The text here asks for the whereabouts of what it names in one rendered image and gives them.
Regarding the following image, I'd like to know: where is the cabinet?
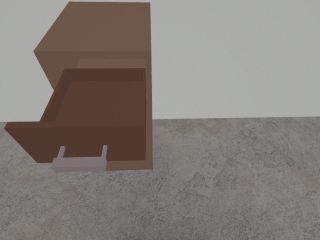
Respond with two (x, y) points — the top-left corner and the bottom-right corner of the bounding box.
(33, 1), (153, 171)

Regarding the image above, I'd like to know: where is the handle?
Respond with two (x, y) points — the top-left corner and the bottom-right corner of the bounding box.
(50, 145), (108, 173)

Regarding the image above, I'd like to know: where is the drawer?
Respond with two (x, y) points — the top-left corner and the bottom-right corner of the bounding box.
(4, 68), (147, 163)

